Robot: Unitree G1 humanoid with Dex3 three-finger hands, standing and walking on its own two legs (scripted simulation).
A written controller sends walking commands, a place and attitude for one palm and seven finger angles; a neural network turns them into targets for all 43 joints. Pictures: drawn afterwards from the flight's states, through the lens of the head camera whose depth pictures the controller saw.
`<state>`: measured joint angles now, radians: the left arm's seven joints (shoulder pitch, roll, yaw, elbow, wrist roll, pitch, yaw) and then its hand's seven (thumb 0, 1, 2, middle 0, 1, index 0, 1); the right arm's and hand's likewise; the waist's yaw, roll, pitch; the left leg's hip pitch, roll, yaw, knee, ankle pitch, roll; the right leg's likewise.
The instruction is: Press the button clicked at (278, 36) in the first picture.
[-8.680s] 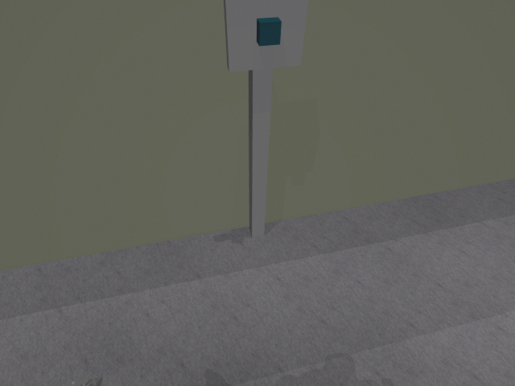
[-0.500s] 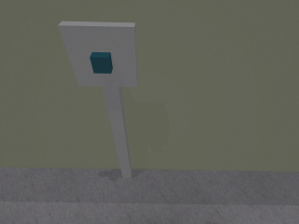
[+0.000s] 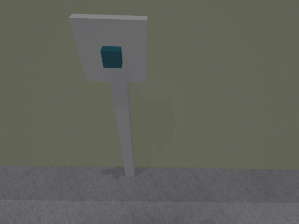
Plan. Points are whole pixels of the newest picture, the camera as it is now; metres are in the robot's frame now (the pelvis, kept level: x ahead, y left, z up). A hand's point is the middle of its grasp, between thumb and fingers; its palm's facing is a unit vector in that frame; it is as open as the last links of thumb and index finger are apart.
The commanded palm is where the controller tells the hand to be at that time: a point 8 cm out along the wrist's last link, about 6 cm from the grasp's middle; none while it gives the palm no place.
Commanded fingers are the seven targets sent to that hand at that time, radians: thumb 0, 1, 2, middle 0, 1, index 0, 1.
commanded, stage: come to a stop and stand still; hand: left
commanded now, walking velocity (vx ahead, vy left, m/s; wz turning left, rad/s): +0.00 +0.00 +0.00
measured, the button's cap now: (112, 56) +0.52 +0.15 +0.19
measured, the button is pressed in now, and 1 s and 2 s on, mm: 0 0 0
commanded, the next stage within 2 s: look again from close up in 0.26 s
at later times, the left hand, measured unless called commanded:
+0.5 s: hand out of the picture +0.01 +0.17 -0.15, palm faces +0.01 -0.97 -0.22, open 7.3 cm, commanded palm none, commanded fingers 0.00 0.90 0.90 -0.20 -0.30 -0.20 -0.30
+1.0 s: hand out of the picture +0.06 +0.13 -0.15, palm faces +0.10 -0.97 -0.24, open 7.2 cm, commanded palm +0.13 +0.18 -0.05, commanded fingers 0.00 0.90 0.90 -0.28 -0.39 -0.28 -0.39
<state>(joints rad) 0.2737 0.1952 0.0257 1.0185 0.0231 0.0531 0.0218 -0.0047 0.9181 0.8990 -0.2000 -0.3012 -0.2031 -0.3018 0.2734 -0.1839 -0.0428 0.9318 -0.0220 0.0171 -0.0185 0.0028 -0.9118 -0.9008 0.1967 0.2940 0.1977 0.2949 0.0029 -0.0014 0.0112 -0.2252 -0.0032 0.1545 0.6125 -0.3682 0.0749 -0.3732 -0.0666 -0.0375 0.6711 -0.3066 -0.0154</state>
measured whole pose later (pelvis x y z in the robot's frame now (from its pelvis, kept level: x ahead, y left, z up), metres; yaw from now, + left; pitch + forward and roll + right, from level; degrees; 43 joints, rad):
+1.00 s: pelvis +0.05 -0.05 +0.01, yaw +1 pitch +1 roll +1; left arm 0.30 0.14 0.01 0.99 -0.03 0.02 0.04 0.01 0.94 0.90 -0.20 -0.30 -0.20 -0.30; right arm 0.30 -0.15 0.02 1.10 0.00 -0.03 -0.03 0.00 -0.91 -0.90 0.20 0.29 0.20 0.30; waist 0.00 0.04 0.03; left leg -0.12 0.04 0.10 0.43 -0.32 -0.01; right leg -0.22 0.01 -0.09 0.48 -0.27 -0.05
